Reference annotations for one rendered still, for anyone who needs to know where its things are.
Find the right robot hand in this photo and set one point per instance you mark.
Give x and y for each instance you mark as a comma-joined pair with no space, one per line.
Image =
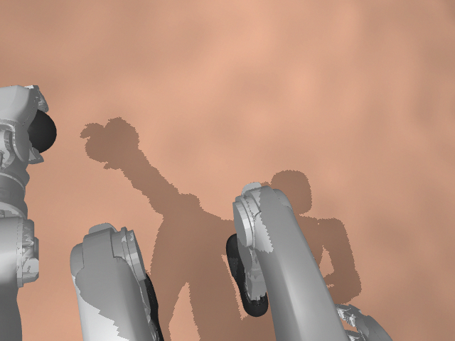
368,328

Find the left robot arm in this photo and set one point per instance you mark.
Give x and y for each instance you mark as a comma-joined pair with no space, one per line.
19,260

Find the ball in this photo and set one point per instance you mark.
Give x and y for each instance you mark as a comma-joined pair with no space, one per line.
42,131

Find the left robot hand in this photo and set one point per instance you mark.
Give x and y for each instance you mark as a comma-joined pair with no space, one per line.
20,104

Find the right robot foot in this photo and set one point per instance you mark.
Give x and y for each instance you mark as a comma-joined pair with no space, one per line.
253,308

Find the left robot foot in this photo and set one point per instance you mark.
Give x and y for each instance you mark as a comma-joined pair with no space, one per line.
154,308

